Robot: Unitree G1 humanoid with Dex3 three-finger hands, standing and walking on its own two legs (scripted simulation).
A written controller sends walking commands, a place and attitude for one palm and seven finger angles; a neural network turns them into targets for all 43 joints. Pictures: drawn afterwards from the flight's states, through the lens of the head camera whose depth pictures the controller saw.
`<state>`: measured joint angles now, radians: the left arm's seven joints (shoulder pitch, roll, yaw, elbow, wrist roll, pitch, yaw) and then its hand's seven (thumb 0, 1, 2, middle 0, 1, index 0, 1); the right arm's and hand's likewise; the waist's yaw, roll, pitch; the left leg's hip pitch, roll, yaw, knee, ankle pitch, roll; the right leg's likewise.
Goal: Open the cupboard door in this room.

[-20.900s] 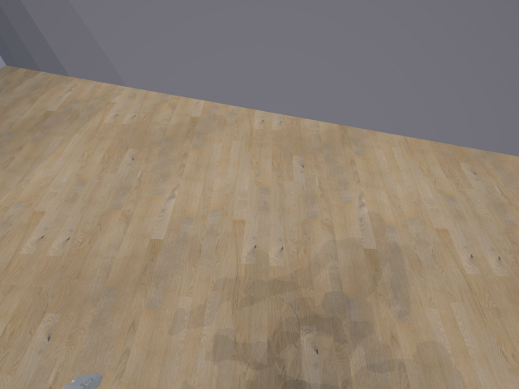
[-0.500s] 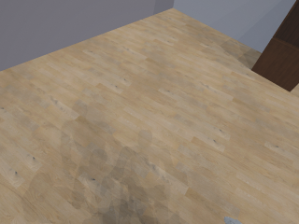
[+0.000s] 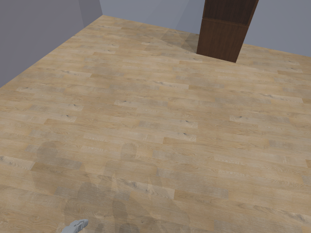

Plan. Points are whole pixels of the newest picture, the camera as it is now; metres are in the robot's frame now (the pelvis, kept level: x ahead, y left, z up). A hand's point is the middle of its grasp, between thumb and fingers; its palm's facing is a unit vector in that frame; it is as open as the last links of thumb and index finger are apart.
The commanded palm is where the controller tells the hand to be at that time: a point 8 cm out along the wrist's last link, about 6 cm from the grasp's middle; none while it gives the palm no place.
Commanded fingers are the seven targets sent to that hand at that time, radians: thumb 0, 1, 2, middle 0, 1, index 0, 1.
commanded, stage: turn or walk to find it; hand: left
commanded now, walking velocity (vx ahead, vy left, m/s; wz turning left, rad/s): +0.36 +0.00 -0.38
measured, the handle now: out of the picture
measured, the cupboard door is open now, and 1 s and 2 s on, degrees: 0 0 0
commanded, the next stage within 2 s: stand and wait in 1.72 s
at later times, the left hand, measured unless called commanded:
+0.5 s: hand out of the picture +0.15 +0.18 -0.19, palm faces -0.06 -0.98 -0.16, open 7.4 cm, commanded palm none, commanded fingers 0.00 0.90 0.90 -0.20 -0.30 -0.20 -0.30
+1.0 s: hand (143, 112) +0.59 +0.06 -0.15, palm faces -0.33 -0.93 -0.18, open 7.4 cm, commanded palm none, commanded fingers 0.00 0.90 0.90 -0.20 -0.30 -0.20 -0.30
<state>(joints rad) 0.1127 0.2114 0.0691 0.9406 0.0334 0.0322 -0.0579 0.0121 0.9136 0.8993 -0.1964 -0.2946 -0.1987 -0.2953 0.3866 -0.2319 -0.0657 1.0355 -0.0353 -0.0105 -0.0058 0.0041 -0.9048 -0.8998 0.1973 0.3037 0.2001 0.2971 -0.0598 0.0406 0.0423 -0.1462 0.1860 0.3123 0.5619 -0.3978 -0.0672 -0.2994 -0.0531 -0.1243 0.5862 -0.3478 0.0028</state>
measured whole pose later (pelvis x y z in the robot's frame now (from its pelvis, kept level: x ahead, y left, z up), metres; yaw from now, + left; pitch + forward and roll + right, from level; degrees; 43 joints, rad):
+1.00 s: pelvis +0.42 -0.06 +0.00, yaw -15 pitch +1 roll +1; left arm 0.06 0.17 0.05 1.00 0.03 0.00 -0.03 0.01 0.91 0.90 -0.20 -0.29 -0.20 -0.30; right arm 0.49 -0.12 -0.04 1.15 -0.03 -0.07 -0.01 0.00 -0.91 -0.90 0.19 0.30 0.20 0.30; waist -0.09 0.00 0.05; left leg 0.03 0.05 0.26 0.37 -0.39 -0.03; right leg -0.51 -0.09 -0.11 0.67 -0.20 -0.01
